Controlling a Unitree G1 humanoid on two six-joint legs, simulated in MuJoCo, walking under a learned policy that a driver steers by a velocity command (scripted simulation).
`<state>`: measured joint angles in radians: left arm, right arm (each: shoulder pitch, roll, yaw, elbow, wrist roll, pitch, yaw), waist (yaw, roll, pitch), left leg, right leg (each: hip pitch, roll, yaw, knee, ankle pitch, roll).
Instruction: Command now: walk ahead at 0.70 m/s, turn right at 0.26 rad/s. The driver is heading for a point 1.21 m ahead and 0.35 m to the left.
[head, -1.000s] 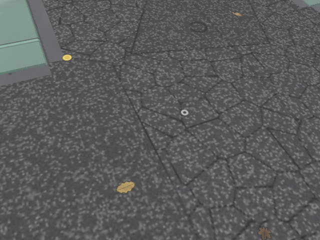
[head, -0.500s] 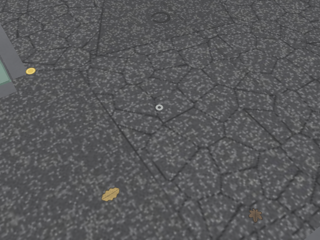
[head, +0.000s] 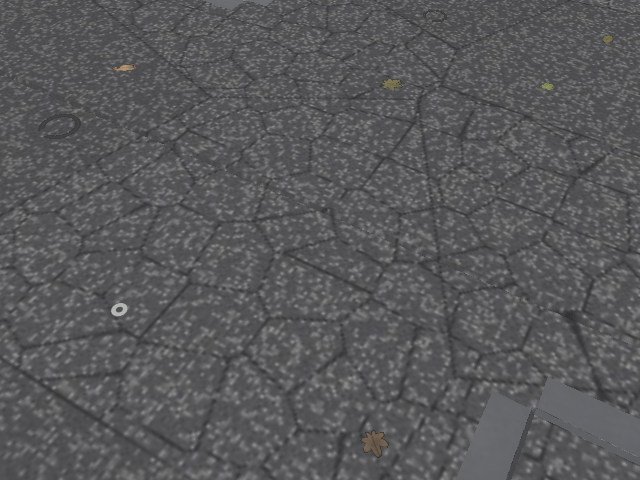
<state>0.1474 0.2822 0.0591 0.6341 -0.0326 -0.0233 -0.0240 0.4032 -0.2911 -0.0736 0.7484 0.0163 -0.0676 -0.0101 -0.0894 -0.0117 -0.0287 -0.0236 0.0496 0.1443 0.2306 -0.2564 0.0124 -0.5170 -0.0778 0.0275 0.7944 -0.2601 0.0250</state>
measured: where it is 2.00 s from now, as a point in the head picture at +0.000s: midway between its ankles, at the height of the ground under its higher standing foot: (103, 233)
